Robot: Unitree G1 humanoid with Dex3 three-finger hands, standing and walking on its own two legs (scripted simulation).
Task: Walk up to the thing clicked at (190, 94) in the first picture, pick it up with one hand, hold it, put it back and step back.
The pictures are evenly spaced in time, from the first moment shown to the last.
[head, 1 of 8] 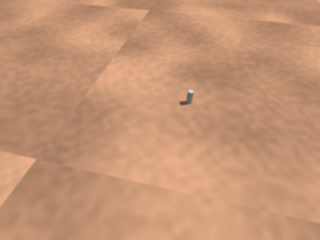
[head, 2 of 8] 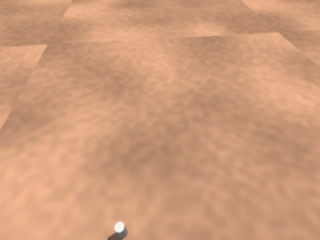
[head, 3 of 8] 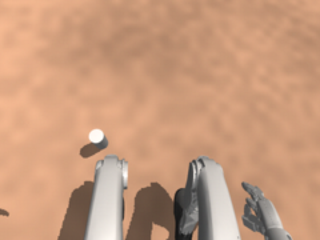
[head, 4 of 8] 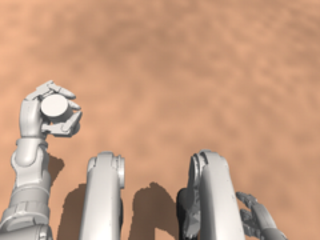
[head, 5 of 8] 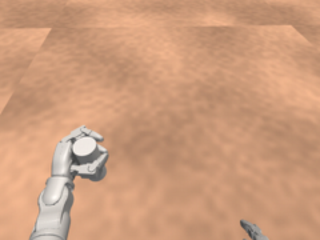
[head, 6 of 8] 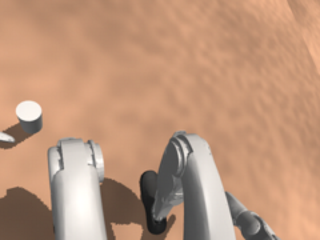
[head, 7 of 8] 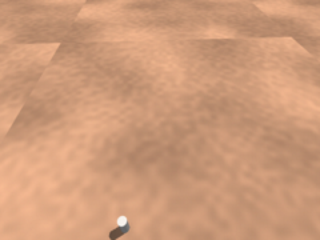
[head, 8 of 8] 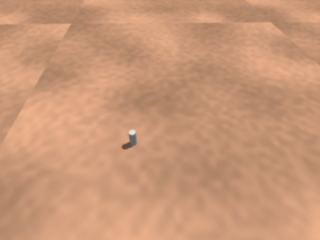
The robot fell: no
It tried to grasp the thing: yes
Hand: left
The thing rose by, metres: 0.70
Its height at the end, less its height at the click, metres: +0.00
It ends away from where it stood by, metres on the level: 0.01
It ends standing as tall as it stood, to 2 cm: yes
